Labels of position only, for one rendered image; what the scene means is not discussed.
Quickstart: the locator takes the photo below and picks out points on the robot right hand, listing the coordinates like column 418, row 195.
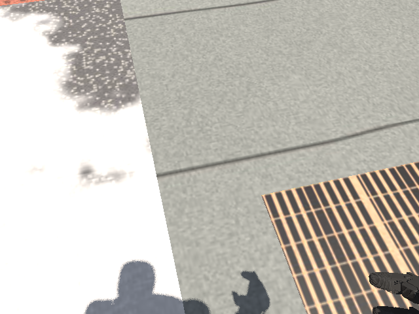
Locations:
column 398, row 283

